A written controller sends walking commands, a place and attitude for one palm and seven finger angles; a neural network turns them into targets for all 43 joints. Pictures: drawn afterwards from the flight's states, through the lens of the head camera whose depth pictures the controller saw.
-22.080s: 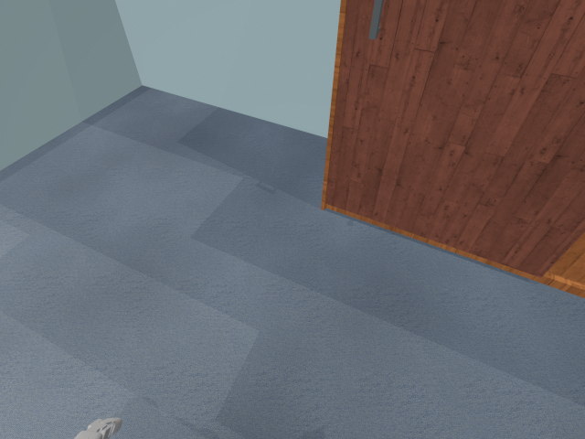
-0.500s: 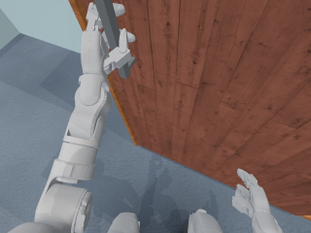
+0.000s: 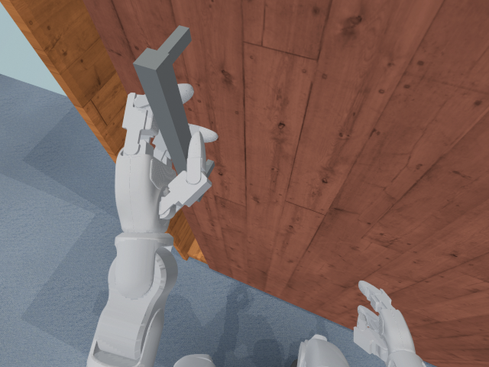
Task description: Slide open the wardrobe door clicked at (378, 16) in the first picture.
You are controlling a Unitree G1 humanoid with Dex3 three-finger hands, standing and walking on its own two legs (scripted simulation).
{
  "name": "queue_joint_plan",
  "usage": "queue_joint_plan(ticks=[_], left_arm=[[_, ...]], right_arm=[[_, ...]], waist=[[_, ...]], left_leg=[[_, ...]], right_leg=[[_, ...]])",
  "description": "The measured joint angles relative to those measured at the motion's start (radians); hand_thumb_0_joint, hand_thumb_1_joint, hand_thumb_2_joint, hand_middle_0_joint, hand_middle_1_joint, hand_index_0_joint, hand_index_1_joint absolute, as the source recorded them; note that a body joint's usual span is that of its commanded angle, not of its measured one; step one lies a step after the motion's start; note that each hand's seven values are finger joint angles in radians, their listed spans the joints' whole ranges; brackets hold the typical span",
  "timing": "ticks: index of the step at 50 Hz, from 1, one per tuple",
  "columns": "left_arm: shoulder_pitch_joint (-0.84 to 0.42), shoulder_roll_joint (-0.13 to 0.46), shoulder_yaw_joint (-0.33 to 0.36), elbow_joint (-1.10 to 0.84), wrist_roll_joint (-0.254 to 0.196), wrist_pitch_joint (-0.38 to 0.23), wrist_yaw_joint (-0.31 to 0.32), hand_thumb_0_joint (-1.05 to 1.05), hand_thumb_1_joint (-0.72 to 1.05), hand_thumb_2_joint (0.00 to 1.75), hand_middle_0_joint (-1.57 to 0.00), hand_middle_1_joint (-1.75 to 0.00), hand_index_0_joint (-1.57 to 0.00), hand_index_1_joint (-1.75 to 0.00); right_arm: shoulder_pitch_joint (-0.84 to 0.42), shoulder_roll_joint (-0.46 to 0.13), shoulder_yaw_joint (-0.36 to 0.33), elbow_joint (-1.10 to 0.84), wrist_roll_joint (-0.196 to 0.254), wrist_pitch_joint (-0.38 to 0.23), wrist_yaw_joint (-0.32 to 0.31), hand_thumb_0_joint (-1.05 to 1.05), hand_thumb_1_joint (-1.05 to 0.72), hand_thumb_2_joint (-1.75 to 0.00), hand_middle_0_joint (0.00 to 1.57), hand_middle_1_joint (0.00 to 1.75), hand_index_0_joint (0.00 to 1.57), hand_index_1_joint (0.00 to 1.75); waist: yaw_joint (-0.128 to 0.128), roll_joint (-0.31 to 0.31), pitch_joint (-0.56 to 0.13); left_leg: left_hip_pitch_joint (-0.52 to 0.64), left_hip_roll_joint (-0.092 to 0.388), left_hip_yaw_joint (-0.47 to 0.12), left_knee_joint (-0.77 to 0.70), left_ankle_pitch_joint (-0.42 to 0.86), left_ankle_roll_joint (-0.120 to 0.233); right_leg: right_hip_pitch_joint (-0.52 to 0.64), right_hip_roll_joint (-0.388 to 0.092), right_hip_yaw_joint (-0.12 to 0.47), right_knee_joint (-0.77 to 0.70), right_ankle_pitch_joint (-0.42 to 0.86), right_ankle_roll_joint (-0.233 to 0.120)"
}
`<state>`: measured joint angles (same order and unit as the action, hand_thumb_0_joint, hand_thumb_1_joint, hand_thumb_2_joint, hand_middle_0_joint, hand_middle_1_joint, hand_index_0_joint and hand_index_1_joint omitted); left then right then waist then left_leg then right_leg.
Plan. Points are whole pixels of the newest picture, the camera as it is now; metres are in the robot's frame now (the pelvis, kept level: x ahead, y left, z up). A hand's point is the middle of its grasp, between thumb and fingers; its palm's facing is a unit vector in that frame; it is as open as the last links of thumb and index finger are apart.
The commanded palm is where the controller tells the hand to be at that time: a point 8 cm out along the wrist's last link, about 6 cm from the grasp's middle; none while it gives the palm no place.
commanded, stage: step sideways, sliding the door along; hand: left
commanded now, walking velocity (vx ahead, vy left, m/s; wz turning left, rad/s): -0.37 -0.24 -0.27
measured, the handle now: (189, 132) +0.34 +0.15 +0.19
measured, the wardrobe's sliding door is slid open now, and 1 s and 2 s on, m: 0.11 0.26 0.32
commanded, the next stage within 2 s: stop walking and hold the door there in 1.20 s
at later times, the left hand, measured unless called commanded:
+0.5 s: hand (269, 206) +0.27 +0.04 +0.19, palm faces +0.00 -1.00 +0.04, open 7.1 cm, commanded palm +0.24 +0.03 +0.19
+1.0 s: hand (341, 230) +0.25 -0.03 +0.20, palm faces +0.01 -1.00 +0.03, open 6.8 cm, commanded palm +0.22 -0.05 +0.19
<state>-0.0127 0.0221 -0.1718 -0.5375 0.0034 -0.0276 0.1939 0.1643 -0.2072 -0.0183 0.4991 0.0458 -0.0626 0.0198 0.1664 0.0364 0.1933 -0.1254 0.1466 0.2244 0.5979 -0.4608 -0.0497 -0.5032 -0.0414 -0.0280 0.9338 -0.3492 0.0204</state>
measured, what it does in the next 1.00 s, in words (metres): walks backwards: right foot, then left foot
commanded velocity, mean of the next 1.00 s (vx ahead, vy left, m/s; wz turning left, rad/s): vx -0.19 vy -0.29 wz -0.04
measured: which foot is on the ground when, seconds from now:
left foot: down 0.00-0.12, up 0.14-0.28, down 0.30-0.56, up 0.58-0.68, down 0.70-1.00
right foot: up 0.00-0.04, down 0.06-0.30, up 0.32-0.52, down 0.54-0.72, up 0.74-1.00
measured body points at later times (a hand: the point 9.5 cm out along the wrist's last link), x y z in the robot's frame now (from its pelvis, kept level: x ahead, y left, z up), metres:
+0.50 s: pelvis -0.04 -0.03 +0.00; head +0.04 -0.04 +0.44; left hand +0.26 +0.09 +0.19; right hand +0.18 -0.23 -0.08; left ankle +0.00 +0.14 -0.72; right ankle -0.05 -0.16 -0.70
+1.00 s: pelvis -0.13 -0.11 +0.01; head -0.06 -0.10 +0.45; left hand +0.25 +0.03 +0.19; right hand +0.03 -0.34 -0.08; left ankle -0.07 +0.08 -0.72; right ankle -0.15 -0.28 -0.70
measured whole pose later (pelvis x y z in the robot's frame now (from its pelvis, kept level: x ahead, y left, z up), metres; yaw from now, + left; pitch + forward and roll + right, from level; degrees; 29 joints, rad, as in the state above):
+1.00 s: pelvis -0.13 -0.11 +0.01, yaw -11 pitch -2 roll -3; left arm -0.40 0.13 0.03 -0.08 -0.07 -0.01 0.17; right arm 0.11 -0.18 -0.01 0.58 0.03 -0.04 0.02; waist 0.12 0.03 0.19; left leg -0.26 0.25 0.02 0.52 -0.22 -0.13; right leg -0.31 -0.02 0.00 0.65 -0.31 0.02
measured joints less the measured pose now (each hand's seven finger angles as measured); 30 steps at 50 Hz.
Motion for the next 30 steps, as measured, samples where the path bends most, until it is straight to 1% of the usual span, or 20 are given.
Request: queue_joint_plan(ticks=[3, 5, 6, 7, 9, 11, 12, 13, 14, 15, 16, 18, 20, 21, 24, 26, 27, 28, 29, 30], left_arm=[[0.072, 0.012, 0.011, -0.068, 0.002, 0.002, -0.001, 0.01, 0.79, 0.83, -0.38, -1.4, -0.08, -1.13], [0.104, 0.013, 0.02, -0.083, 0.006, 0.0, -0.006, 0.01, 0.79, 0.83, -0.38, -1.4, -0.07, -1.13], [0.116, 0.01, 0.024, -0.084, 0.009, -0.003, -0.007, 0.01, 0.79, 0.84, -0.38, -1.4, -0.07, -1.12], [0.128, 0.006, 0.028, -0.082, 0.011, -0.01, -0.007, 0.01, 0.79, 0.84, -0.38, -1.4, -0.07, -1.12], [0.145, 0.0, 0.031, -0.076, 0.01, -0.032, 0.001, 0.01, 0.79, 0.84, -0.38, -1.4, -0.08, -1.12], [0.157, -0.006, 0.032, -0.081, -0.001, -0.043, 0.009, 0.02, 0.78, 0.84, -0.38, -1.4, -0.1, -1.12], [0.158, -0.008, 0.032, -0.085, -0.007, -0.044, 0.012, 0.02, 0.78, 0.83, -0.37, -1.4, -0.11, -1.13], [0.154, -0.006, 0.032, -0.087, -0.012, -0.046, 0.014, 0.02, 0.78, 0.83, -0.37, -1.4, -0.11, -1.13], [0.147, -0.003, 0.031, -0.088, -0.015, -0.046, 0.013, 0.02, 0.78, 0.83, -0.36, -1.4, -0.11, -1.13], [0.135, 0.003, 0.029, -0.088, -0.02, -0.041, 0.007, 0.02, 0.78, 0.83, -0.36, -1.4, -0.1, -1.12], [0.114, 0.017, 0.03, -0.077, -0.021, -0.04, -0.001, 0.02, 0.78, 0.83, -0.35, -1.4, -0.08, -1.11], [0.077, 0.042, 0.031, -0.027, -0.025, -0.057, -0.013, 0.01, 0.78, 0.83, -0.35, -1.4, -0.05, -1.1], [0.058, 0.049, 0.033, 0.01, -0.027, -0.06, -0.019, 0.01, 0.78, 0.83, -0.36, -1.4, -0.04, -1.12], [0.048, 0.048, 0.034, 0.028, -0.028, -0.06, -0.021, 0.02, 0.78, 0.83, -0.37, -1.4, -0.04, -1.14], [0.012, 0.039, 0.047, 0.069, -0.036, -0.052, -0.014, 0.02, 0.77, 0.84, -0.38, -1.4, -0.05, -1.2], [-0.022, 0.04, 0.067, 0.09, -0.04, -0.043, -0.007, 0.02, 0.77, 0.85, -0.39, -1.4, -0.06, -1.23], [-0.042, 0.046, 0.08, 0.096, -0.039, -0.034, -0.004, 0.02, 0.77, 0.85, -0.39, -1.4, -0.05, -1.23], [-0.06, 0.048, 0.095, 0.106, -0.035, -0.03, -0.002, 0.01, 0.77, 0.86, -0.4, -1.4, -0.04, -1.23], [-0.076, 0.049, 0.107, 0.119, -0.033, -0.03, 0.0, 0.01, 0.77, 0.86, -0.4, -1.4, -0.04, -1.23], [-0.088, 0.051, 0.114, 0.133, -0.033, -0.031, 0.002, 0.01, 0.77, 0.86, -0.41, -1.4, -0.04, -1.23]], right_arm=[[0.024, 0.018, 0.023, -0.007, -0.002, -0.015, 0.002, 0.01, -0.91, -0.89, 0.2, 0.3, 0.19, 0.31], [0.044, 0.022, 0.036, -0.003, -0.001, -0.028, 0.002, 0.01, -0.91, -0.89, 0.2, 0.3, 0.2, 0.31], [0.044, 0.018, 0.043, 0.004, -0.001, -0.029, 0.001, 0.01, -0.91, -0.89, 0.2, 0.3, 0.2, 0.31], [0.039, 0.012, 0.05, 0.014, -0.004, -0.031, 0.0, 0.01, -0.91, -0.89, 0.2, 0.3, 0.21, 0.32], [0.003, -0.002, 0.061, 0.041, -0.019, -0.025, -0.006, 0.01, -0.91, -0.89, 0.2, 0.3, 0.23, 0.33], [-0.036, -0.011, 0.061, 0.052, -0.029, -0.024, -0.008, 0.02, -0.91, -0.89, 0.2, 0.3, 0.24, 0.33], [-0.055, -0.015, 0.058, 0.052, -0.031, -0.023, -0.007, 0.02, -0.91, -0.89, 0.2, 0.3, 0.24, 0.33], [-0.072, -0.018, 0.054, 0.051, -0.032, -0.02, -0.005, 0.02, -0.91, -0.89, 0.2, 0.3, 0.24, 0.33], [-0.084, -0.021, 0.049, 0.045, -0.033, -0.016, -0.003, 0.02, -0.91, -0.89, 0.2, 0.3, 0.24, 0.32], [-0.089, -0.023, 0.042, 0.038, -0.034, -0.013, -0.001, 0.01, -0.91, -0.89, 0.2, 0.3, 0.24, 0.32], [-0.094, -0.015, 0.032, 0.036, -0.035, -0.009, -0.002, 0.01, -0.91, -0.89, 0.2, 0.3, 0.23, 0.32], [-0.097, 0.011, 0.026, 0.035, -0.038, 0.002, -0.002, 0.02, -0.91, -0.89, 0.2, 0.3, 0.23, 0.32], [-0.096, 0.032, 0.032, 0.037, -0.047, 0.005, 0.0, 0.02, -0.91, -0.89, 0.2, 0.3, 0.22, 0.31], [-0.097, 0.039, 0.035, 0.036, -0.049, 0.003, 0.003, 0.02, -0.91, -0.89, 0.2, 0.3, 0.22, 0.31], [-0.107, 0.052, 0.044, 0.029, -0.045, -0.005, 0.015, 0.02, -0.91, -0.89, 0.2, 0.3, 0.21, 0.31], [-0.116, 0.062, 0.054, 0.026, -0.041, -0.013, 0.02, 0.02, -0.91, -0.89, 0.2, 0.3, 0.21, 0.3], [-0.122, 0.07, 0.06, 0.026, -0.036, -0.017, 0.021, 0.02, -0.91, -0.89, 0.2, 0.3, 0.21, 0.3], [-0.134, 0.071, 0.066, 0.031, -0.033, -0.018, 0.02, 0.02, -0.91, -0.89, 0.2, 0.3, 0.21, 0.3], [-0.148, 0.068, 0.069, 0.039, -0.032, -0.018, 0.014, 0.02, -0.91, -0.89, 0.2, 0.3, 0.21, 0.3], [-0.157, 0.062, 0.071, 0.049, -0.032, -0.019, 0.004, 0.02, -0.91, -0.89, 0.2, 0.3, 0.21, 0.3]], waist=[[-0.009, -0.005, 0.019], [-0.025, 0.0, 0.022], [-0.032, 0.003, 0.017], [-0.033, -0.005, 0.006], [-0.034, -0.029, 0.0], [-0.052, -0.042, 0.006], [-0.065, -0.043, 0.011], [-0.081, -0.04, 0.014], [-0.095, -0.031, 0.013], [-0.105, -0.02, 0.007], [-0.105, -0.026, 0.007], [-0.091, -0.047, 0.007], [-0.08, -0.046, -0.003], [-0.071, -0.037, -0.005], [-0.043, -0.006, -0.005], [-0.035, -0.001, -0.007], [-0.033, -0.011, -0.01], [-0.037, -0.008, -0.007], [-0.049, -0.002, -0.003], [-0.059, -0.003, -0.003]], left_leg=[[0.01, 0.038, 0.021, 0.099, -0.007, -0.008], [-0.026, 0.072, 0.002, 0.23, 0.025, -0.001], [-0.067, 0.082, -0.025, 0.305, 0.076, 0.011], [-0.115, 0.058, -0.067, 0.373, 0.032, 0.016], [-0.19, -0.02, -0.143, 0.437, -0.104, 0.024], [-0.225, -0.065, -0.175, 0.359, -0.122, 0.026], [-0.227, -0.073, -0.175, 0.28, -0.073, 0.022], [-0.22, -0.072, -0.169, 0.196, 0.013, 0.018], [-0.207, -0.061, -0.161, 0.118, 0.147, 0.023], [-0.194, -0.044, -0.156, 0.076, 0.23, 0.032], [-0.187, -0.04, -0.144, 0.081, 0.19, 0.026], [-0.175, -0.035, -0.118, 0.097, 0.115, 0.005], [-0.166, -0.015, -0.111, 0.08, 0.112, -0.011], [-0.16, -0.001, -0.109, 0.062, 0.128, -0.023], [-0.153, 0.046, -0.099, 0.018, 0.168, -0.038], [-0.168, 0.07, -0.103, 0.018, 0.182, -0.053], [-0.18, 0.075, -0.104, 0.027, 0.185, -0.062], [-0.194, 0.088, -0.113, 0.039, 0.189, -0.061], [-0.211, 0.089, -0.134, 0.056, 0.19, -0.042], [-0.227, 0.068, -0.16, 0.085, 0.149, -0.025]], right_leg=[[0.063, 0.01, -0.041, -0.177, 0.15, 0.004], [0.135, 0.022, -0.069, -0.241, 0.108, -0.021], [0.149, 0.028, -0.078, -0.254, 0.079, -0.036], [0.139, 0.026, -0.071, -0.253, 0.065, -0.047], [0.112, 0.016, -0.035, -0.261, 0.089, -0.043], [0.1, 0.01, -0.008, -0.291, 0.123, -0.051], [0.094, 0.009, 0.0, -0.302, 0.14, -0.051], [0.088, 0.011, 0.005, -0.306, 0.152, -0.047], [0.077, 0.017, 0.006, -0.297, 0.156, -0.042], [0.061, 0.027, 0.004, -0.272, 0.15, -0.034], [0.042, 0.029, 0.014, -0.21, 0.097, -0.024], [0.009, 0.04, 0.046, -0.036, -0.035, -0.012], [0.002, 0.052, 0.044, 0.08, -0.091, -0.005], [0.016, 0.053, 0.035, 0.084, -0.099, -0.003], [0.094, 0.047, 0.016, -0.04, -0.072, -0.002], [0.169, 0.038, 0.011, -0.191, 0.03, -0.002], [0.206, 0.036, 0.01, -0.269, 0.067, -0.004], [0.22, 0.047, 0.001, -0.305, 0.043, -0.018], [0.218, 0.058, -0.01, -0.316, 0.035, -0.029], [0.211, 0.061, -0.015, -0.325, 0.04, -0.037]])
